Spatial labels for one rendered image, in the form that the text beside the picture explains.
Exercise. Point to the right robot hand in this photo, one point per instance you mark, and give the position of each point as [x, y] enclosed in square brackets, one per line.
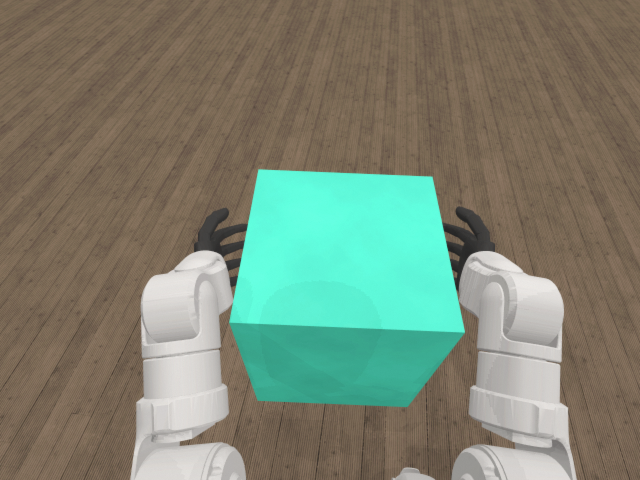
[479, 241]

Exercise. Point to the left robot hand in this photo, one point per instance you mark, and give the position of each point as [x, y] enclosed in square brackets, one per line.
[209, 239]

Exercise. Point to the robot right upper arm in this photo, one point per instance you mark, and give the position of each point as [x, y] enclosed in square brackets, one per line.
[485, 462]

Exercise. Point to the robot left forearm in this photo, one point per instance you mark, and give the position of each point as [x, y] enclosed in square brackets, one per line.
[183, 391]

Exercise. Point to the robot right forearm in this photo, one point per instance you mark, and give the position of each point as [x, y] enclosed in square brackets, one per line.
[517, 393]

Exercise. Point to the carton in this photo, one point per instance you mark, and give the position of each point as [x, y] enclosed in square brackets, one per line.
[345, 292]

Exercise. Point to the robot left upper arm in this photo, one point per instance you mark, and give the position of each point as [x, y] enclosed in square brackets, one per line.
[211, 461]

